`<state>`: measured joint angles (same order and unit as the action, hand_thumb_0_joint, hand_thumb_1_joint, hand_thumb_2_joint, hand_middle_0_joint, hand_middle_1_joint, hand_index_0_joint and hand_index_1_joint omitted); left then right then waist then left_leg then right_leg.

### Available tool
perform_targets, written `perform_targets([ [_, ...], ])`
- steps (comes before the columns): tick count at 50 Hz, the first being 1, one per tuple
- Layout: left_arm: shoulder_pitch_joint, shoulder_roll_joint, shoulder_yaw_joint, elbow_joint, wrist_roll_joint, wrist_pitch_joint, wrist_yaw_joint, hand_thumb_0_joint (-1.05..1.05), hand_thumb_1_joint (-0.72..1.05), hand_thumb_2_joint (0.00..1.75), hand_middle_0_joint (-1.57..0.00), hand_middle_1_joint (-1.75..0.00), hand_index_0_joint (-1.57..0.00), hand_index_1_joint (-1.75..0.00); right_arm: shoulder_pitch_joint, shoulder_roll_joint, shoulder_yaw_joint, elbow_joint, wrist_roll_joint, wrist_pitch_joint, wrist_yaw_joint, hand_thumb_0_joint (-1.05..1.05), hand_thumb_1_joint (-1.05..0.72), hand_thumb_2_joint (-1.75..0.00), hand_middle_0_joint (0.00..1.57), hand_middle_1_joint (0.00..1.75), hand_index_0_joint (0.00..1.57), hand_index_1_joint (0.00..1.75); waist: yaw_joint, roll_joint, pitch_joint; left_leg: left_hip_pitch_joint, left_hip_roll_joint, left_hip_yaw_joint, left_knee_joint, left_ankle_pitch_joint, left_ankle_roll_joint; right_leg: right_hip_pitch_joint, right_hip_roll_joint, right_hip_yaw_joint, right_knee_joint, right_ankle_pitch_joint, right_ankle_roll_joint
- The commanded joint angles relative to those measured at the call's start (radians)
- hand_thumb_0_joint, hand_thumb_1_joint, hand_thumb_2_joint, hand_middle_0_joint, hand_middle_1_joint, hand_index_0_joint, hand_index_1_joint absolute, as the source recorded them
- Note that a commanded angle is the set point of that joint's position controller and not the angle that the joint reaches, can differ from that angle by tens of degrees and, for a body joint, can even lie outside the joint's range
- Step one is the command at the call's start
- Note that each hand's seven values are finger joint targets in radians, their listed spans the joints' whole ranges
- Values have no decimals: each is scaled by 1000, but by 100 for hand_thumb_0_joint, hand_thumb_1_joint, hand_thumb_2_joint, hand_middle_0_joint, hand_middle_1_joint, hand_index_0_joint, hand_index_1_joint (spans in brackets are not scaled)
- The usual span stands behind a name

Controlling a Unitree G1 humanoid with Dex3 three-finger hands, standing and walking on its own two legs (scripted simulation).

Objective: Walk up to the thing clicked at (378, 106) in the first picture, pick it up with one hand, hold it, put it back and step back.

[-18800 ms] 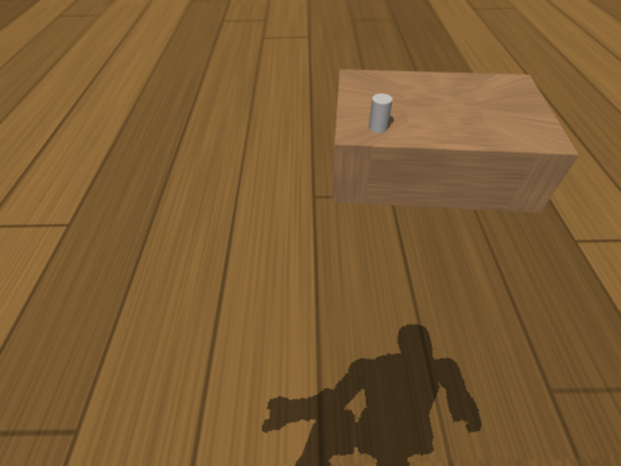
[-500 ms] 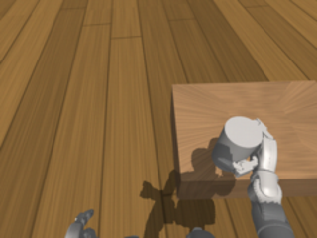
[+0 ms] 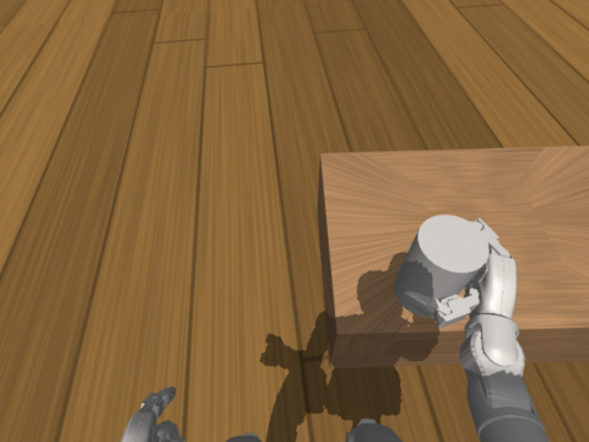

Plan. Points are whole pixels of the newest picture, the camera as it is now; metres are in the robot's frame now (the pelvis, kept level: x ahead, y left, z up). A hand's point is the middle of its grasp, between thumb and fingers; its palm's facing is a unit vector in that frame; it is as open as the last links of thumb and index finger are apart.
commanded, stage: hold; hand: right
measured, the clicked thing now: (435, 269) +0.33 -0.16 +0.05
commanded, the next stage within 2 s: crouch in 0.20 s
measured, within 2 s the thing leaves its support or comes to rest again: neither
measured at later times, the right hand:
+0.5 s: hand (442, 269) +0.34 -0.18 +0.03, palm faces +0.26 +0.96 +0.00, open 11.4 cm
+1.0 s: hand (423, 268) +0.43 -0.22 -0.13, palm faces +0.27 +0.96 +0.00, open 11.4 cm
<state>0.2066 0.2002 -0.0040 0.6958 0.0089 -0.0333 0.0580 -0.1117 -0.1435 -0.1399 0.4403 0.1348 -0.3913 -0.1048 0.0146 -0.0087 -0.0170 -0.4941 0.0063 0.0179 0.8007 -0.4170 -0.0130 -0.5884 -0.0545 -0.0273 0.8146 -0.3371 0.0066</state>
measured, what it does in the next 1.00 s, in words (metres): lowers itself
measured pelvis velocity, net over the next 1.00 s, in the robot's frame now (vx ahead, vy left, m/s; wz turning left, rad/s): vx -0.04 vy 0.00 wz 0.04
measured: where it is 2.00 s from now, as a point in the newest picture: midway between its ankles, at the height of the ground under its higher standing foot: outside the picture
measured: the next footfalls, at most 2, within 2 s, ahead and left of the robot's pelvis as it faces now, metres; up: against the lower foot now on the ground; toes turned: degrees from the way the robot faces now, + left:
none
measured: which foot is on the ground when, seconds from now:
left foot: down 0.00-1.00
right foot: down 0.00-1.00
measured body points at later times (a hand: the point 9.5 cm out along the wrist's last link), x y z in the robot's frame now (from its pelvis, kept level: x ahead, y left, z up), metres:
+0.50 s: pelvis +0.00 +0.00 +0.00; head +0.05 -0.01 +0.44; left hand +0.13 +0.24 -0.12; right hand +0.32 -0.23 +0.03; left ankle -0.01 +0.13 -0.70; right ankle +0.04 -0.12 -0.70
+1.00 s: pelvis -0.04 +0.00 -0.14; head +0.12 -0.02 +0.28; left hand +0.04 +0.27 -0.26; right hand +0.41 -0.27 -0.13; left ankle -0.01 +0.13 -0.70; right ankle +0.04 -0.12 -0.70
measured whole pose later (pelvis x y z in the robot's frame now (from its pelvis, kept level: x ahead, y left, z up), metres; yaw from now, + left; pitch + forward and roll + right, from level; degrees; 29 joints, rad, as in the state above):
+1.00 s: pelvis -0.04 +0.00 -0.14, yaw +2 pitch +28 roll +4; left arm 0.20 0.25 -0.02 0.71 0.06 -0.01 -0.01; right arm -0.65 -0.38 -0.43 1.04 0.13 -0.62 0.04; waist 0.11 0.00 -0.15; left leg -1.34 -0.03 0.05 1.47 -0.62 0.00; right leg -1.45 -0.09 0.03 1.48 -0.52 0.01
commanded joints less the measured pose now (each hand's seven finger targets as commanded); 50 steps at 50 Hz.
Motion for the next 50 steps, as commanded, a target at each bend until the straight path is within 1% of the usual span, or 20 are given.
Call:
perform_targets([
  [1,-17,133,53,-110,6,-42,13,0,89,91,-21,-31,-21,-31,-349,-118,-41,-306,16,-115,-2,0,6,-129,120,141,126,141,8,-31,-341,29,-23,7,-112,266,18,259,24,20,-103,195,-12],
  [4,-16,147,63,-113,5,-40,14,0,89,91,-21,-31,-21,-31,-333,-112,-38,-259,14,-108,2,0,5,-128,120,140,126,140,17,7,-316,18,-24,6,-123,240,15,240,25,19,-106,160,-17],
  [5,-25,118,43,-120,6,-42,9,0,89,91,-21,-32,-21,-31,-396,-114,-34,-348,20,-120,2,0,5,-128,120,140,125,140,11,-30,-339,18,-23,5,-117,238,19,250,24,19,-108,159,-14],
  [6,-15,128,46,-114,5,-41,11,0,89,91,-21,-31,-21,-31,-395,-145,-60,-346,17,-123,-3,0,7,-129,120,141,126,141,3,-55,-372,28,-21,3,-112,263,21,283,24,20,-103,192,-11],
  [8,-19,127,47,-112,5,-42,11,0,90,91,-21,-31,-21,-31,-378,-116,-34,-307,15,-117,1,0,3,-128,121,141,127,141,13,-41,-333,14,-24,8,-111,248,21,260,22,23,-106,180,-9],
  [13,-15,126,46,-116,5,-40,9,0,89,91,-21,-31,-21,-31,-365,-130,-49,-326,17,-119,1,0,4,-129,122,142,127,142,0,-48,-349,37,-23,8,-103,280,20,265,23,22,-103,218,-8],
  [17,-20,131,52,-118,5,-40,10,0,89,93,-19,-30,-18,-31,-360,-139,-62,-300,19,-114,1,0,-4,-125,125,140,130,140,-1,-14,-318,38,-21,3,-122,233,16,221,30,16,-107,150,-16],
  [20,-24,139,55,-111,6,-37,7,0,89,93,-19,-30,-18,-31,-371,-124,-58,-234,18,-119,3,0,-4,-127,127,143,132,143,15,-22,-284,-12,-23,2,-108,210,18,206,25,19,-99,131,-14],
  [22,-3,130,53,-102,9,-36,7,0,89,93,-19,-30,-18,-30,-383,-130,-70,-208,13,-130,4,0,-3,-127,127,143,131,143,17,8,-324,-17,-21,0,-88,251,16,200,25,20,-73,169,-19],
  [27,-1,142,61,-77,24,-34,-2,0,90,92,-19,-30,-19,-31,-511,-153,-107,-59,6,-185,17,0,-4,-128,127,143,132,143,43,9,-298,-155,-18,-11,-12,168,16,88,23,27,2,81,-22],
  [28,5,146,65,-73,28,-35,-4,0,89,92,-20,-30,-19,-31,-530,-182,-142,-37,8,-202,20,0,-1,-127,126,142,130,142,38,3,-320,-183,-18,-10,18,165,18,62,23,32,25,83,-21],
  [31,26,153,66,-69,34,-35,-15,0,90,92,-20,-30,-19,-31,-593,-200,-155,69,3,-245,38,0,1,-125,123,139,128,139,56,-1,-379,-277,-22,-18,102,147,17,-19,24,38,113,63,-23],
  [34,39,160,60,-70,43,-36,-27,0,90,92,-19,-30,-19,-31,-695,-280,-203,142,1,-303,59,0,3,-124,121,138,126,138,62,-28,-463,-394,-28,-22,201,123,17,-107,21,45,221,54,-23],
  [36,46,172,56,-75,50,-38,-36,0,89,92,-19,-30,-19,-31,-777,-343,-235,127,7,-342,72,0,2,-125,123,140,128,140,51,-88,-570,-464,-34,-17,279,125,22,-131,20,51,292,86,-20],
  [39,80,198,62,-80,52,-36,-38,0,88,93,-19,-30,-18,-31,-820,-386,-265,204,13,-354,103,0,-1,-127,125,142,130,142,66,-87,-709,-503,-42,-16,346,208,15,-160,13,59,409,192,-31],
  [40,77,213,57,-81,53,-32,-39,0,87,93,-19,-30,-18,-31,-824,-424,-294,252,19,-355,114,0,0,-128,125,142,130,142,63,-89,-706,-538,-44,-11,374,196,17,-196,13,61,432,188,-29],
  [42,83,199,46,-68,57,-24,-45,0,87,93,-19,-30,-18,-31,-956,-402,-250,187,27,-370,141,0,0,-129,126,143,131,143,71,-159,-759,-610,-46,-7,413,183,25,-186,6,71,469,210,-26],
  [44,96,216,50,-62,50,-17,-43,0,87,93,-19,-30,-18,-31,-909,-453,-313,302,24,-352,149,0,1,-129,126,143,131,143,68,-133,-767,-645,-52,8,435,153,29,-212,2,85,488,193,-27],
  [48,85,228,46,-64,58,2,-52,0,87,93,-20,-30,-18,-31,-986,-488,-319,326,8,-339,156,0,-2,-128,126,142,130,142,70,-185,-769,-725,-55,17,479,48,41,-286,4,96,509,74,-23],
  [50,101,233,52,-57,56,5,-53,0,87,93,-20,-29,-19,-31,-977,-523,-351,363,4,-327,153,0,-1,-127,125,142,130,142,73,-157,-768,-731,-58,16,492,31,42,-346,4,96,535,32,-27],
])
